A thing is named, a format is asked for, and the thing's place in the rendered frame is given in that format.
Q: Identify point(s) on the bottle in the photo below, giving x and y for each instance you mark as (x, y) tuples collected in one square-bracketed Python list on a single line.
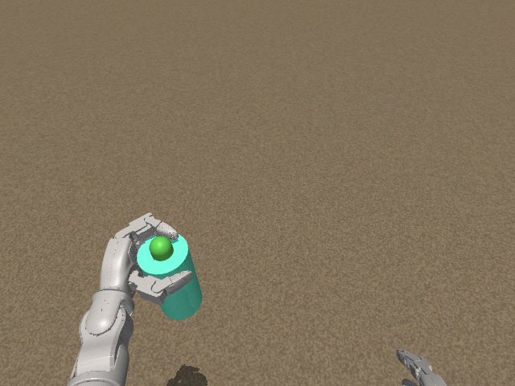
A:
[(161, 257)]

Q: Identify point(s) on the right robot hand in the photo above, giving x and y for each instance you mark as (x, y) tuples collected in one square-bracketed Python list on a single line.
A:
[(420, 369)]

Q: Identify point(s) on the left robot arm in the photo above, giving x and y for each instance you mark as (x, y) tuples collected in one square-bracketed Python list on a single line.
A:
[(105, 331)]

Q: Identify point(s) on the left robot hand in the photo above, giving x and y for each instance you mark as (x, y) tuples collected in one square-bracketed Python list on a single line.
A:
[(120, 269)]

